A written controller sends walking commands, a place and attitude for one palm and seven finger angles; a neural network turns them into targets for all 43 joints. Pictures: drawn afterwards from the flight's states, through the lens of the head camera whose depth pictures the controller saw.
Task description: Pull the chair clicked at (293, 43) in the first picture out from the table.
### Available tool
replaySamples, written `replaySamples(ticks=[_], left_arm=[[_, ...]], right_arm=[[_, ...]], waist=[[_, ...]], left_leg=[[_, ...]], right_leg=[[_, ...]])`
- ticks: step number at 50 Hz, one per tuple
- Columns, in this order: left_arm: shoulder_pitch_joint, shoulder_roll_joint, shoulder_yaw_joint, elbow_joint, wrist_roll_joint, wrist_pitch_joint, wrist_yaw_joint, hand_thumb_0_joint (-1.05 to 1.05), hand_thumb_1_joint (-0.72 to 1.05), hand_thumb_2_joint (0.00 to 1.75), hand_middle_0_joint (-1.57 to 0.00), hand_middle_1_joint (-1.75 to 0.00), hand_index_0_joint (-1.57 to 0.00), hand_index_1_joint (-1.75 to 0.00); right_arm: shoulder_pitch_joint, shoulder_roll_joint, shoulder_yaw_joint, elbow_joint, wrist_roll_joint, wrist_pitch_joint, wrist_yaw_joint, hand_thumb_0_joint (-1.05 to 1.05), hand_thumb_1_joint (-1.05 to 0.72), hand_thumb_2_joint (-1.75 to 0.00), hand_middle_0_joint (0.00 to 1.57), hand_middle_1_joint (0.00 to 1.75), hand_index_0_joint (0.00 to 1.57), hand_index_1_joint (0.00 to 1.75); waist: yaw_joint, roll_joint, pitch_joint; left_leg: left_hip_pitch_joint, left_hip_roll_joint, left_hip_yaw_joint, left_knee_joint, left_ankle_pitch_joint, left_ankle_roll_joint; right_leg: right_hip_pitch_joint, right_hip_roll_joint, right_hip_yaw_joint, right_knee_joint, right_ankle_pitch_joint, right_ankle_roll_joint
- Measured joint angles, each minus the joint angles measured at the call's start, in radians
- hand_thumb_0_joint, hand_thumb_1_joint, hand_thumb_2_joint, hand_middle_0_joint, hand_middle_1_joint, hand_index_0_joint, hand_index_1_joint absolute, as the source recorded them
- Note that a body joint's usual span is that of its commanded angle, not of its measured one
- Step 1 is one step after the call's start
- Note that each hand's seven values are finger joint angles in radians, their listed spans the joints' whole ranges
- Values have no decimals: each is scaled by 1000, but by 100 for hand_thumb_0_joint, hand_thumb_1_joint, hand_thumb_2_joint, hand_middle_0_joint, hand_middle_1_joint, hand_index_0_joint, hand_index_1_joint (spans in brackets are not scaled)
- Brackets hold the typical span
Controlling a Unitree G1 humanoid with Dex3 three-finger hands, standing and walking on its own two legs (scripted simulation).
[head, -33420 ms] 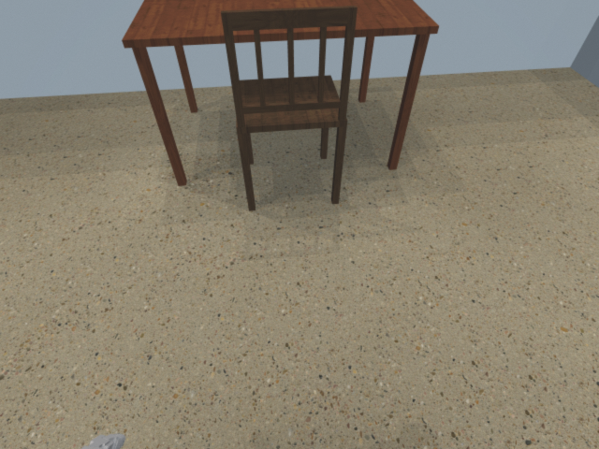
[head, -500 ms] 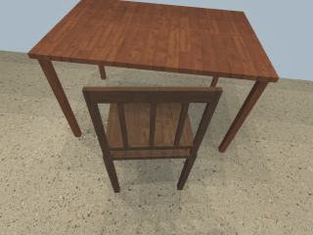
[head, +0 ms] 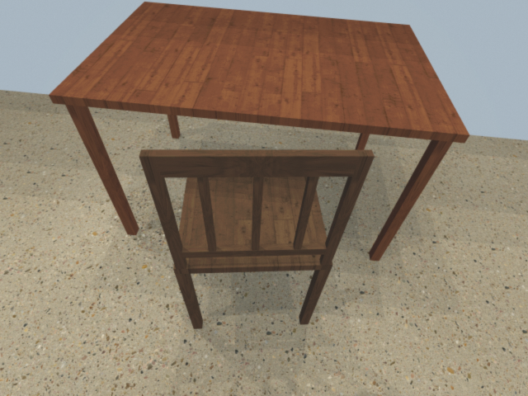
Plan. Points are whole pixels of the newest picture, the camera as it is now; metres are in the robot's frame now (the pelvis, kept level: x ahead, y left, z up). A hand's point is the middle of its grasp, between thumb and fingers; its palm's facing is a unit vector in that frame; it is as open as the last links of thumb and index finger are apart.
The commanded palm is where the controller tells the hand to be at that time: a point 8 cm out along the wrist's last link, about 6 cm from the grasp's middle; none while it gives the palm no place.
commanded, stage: look again from close up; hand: left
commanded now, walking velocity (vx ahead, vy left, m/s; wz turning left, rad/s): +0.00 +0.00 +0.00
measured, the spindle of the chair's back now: (256, 215) +0.50 +0.05 -0.09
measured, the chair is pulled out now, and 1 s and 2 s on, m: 0.13 0.13 0.13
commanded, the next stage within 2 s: shuffle to correct the standing spot in 0.14 s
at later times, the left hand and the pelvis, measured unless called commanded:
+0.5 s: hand out of the picture -0.04 +0.14 -0.18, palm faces +0.04 -0.99 -0.16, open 7.4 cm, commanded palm none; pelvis +0.00 -0.03 +0.00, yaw +2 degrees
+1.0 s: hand out of the picture +0.03 +0.05 -0.18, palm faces +0.15 -0.98 -0.14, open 7.3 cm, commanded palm none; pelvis +0.06 -0.11 -0.01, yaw +6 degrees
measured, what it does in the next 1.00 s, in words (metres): steps to the right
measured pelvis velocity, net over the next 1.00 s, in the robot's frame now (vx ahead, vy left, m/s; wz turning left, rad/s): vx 0.06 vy -0.11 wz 0.11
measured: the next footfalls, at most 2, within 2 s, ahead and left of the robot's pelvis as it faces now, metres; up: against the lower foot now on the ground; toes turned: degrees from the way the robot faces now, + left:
right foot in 1.08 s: +0.15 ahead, -0.25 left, +0.00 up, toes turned +6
left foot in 1.30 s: +0.13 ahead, -0.09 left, +0.00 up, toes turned +13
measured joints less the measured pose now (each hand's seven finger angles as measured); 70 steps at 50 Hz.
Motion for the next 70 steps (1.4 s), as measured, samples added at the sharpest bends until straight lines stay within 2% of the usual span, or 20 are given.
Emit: replaySamples(ticks=[17,25,29,31,35,37,39,41,44,46,49,53,54,57,59,60,62,65,67,70], left_arm=[[26,-10,0,7,3,1,-4,0,91,90,-20,-30,-20,-30],[44,8,14,3,17,15,-13,0,91,90,-20,-30,-20,-30],[49,5,25,-10,16,10,-14,0,91,90,-20,-30,-20,-30],[56,0,30,-22,15,3,-12,0,91,90,-20,-30,-20,-30],[66,-8,32,-35,19,-2,-4,0,91,90,-20,-30,-20,-30],[73,-17,28,-30,21,2,-4,0,91,90,-20,-30,-20,-30],[87,-24,25,-21,18,11,-8,0,91,90,-20,-30,-20,-30],[95,-27,24,-7,17,27,-14,0,91,90,-20,-30,-20,-30],[74,-30,31,-9,25,54,-24,0,91,90,-20,-30,-20,-30],[45,-26,40,-32,24,57,-33,1,91,90,-20,-30,-20,-30],[7,-21,49,-76,20,51,-42,1,91,90,-20,-30,-20,-30],[-5,19,61,-112,22,34,-45,2,93,90,-20,-30,-20,-30],[-4,33,65,-120,24,25,-44,2,93,90,-20,-30,-20,-30],[-20,33,67,-125,30,24,-33,2,92,90,-20,-30,-20,-30],[-18,30,66,-130,32,27,-26,1,92,90,-20,-30,-20,-30],[-15,29,65,-131,33,29,-22,1,92,90,-20,-30,-20,-30],[-9,28,59,-129,33,32,-19,1,92,90,-20,-30,-20,-30],[0,19,46,-109,16,27,-16,1,91,90,-20,-30,-20,-30],[-11,18,38,-78,6,23,-13,1,91,90,-20,-30,-20,-30],[-24,0,18,-43,6,24,0,1,92,90,-20,-30,-20,-30]], right_arm=[[13,14,-3,6,-1,4,2,1,-92,-90,20,30,20,29],[53,43,-22,1,-10,14,-2,1,-91,-90,20,30,20,30],[68,39,-30,2,-13,16,-7,1,-91,-90,20,30,20,30],[69,34,-32,2,-13,19,-9,1,-91,-90,20,30,20,30],[50,28,-40,1,-15,32,-14,1,-91,-90,20,30,20,30],[29,24,-42,-2,-15,34,-16,1,-91,-90,20,30,20,29],[7,22,-42,-11,-19,23,-17,1,-91,-90,19,30,20,29],[-16,28,-42,-23,-25,8,-19,1,-91,-90,19,30,20,29],[-22,29,-42,-53,-30,-5,-24,1,-92,-90,20,30,20,29],[-20,27,-43,-61,-31,-7,-24,1,-92,-90,20,30,20,29],[-19,13,-49,-64,-34,4,-16,0,-91,-90,20,30,20,30],[-14,-8,-64,-77,-34,27,-4,1,-91,-90,20,30,21,30],[-10,-12,-67,-82,-31,32,-2,1,-91,-90,20,30,21,30],[-21,-39,-79,-82,-24,59,-5,1,-91,-90,20,30,21,30],[-34,-47,-81,-83,-21,63,-6,1,-91,-90,20,30,20,30],[-40,-48,-80,-87,-19,61,-5,1,-91,-90,20,30,20,29],[-53,-43,-76,-101,-17,52,-6,1,-91,-90,19,30,20,29],[-66,-35,-57,-113,-15,24,-8,1,-91,-90,19,30,20,29],[-78,-10,-40,-97,-14,11,-11,1,-91,-90,19,30,20,29],[-83,11,-26,-79,-5,8,-21,0,-93,-90,19,30,20,29]], waist=[[-2,-4,-5],[-13,-19,-29],[-15,8,-30],[-12,21,-26],[-6,15,-7],[2,6,3],[4,-8,10],[6,-40,11],[-8,-45,10],[-7,-35,16],[-3,-3,20],[-9,32,17],[-7,26,14],[0,58,25],[8,51,24],[10,43,24],[12,23,20],[7,15,17],[10,-17,26],[21,-31,22]], left_leg=[[-5,5,-6,-4,9,-8],[-38,4,-35,22,-11,-26],[-67,28,-69,65,-39,-50],[-89,43,-78,114,-62,-50],[-166,84,8,304,-191,-30],[-170,94,47,295,-183,-28],[-140,95,73,201,-60,-26],[-130,92,96,214,-73,-32],[-108,102,95,181,-97,-46],[-91,113,82,138,-72,-62],[-74,140,58,94,-48,-84],[-92,182,25,149,-85,-123],[-112,184,21,196,-117,-111],[-198,173,-15,437,-277,-67],[-237,148,11,544,-291,-57],[-241,135,31,548,-291,-55],[-223,109,74,464,-262,-55],[-120,83,100,169,-64,-53],[-81,73,107,135,-44,-20],[-28,59,109,73,-43,-8]], right_leg=[[-8,5,-6,6,3,-9],[-50,4,-34,72,-50,-36],[-48,30,-70,69,-64,-54],[-41,47,-89,69,-73,-68],[-17,63,-135,79,-102,-96],[-6,68,-147,91,-119,-102],[-12,70,-148,137,-151,-100],[-70,56,-118,282,-204,-90],[-200,60,-65,545,-240,-74],[-257,48,-47,592,-210,-63],[-277,18,-37,476,-164,-46],[-204,3,-47,189,-40,-34],[-198,0,-44,155,10,-40],[-199,28,-79,204,-25,-55],[-176,41,-86,175,-29,-69],[-165,45,-87,157,-24,-75],[-149,54,-87,130,-14,-85],[-129,85,-92,130,-26,-90],[-102,81,-84,127,-33,-88],[-52,74,-78,73,-18,-88]])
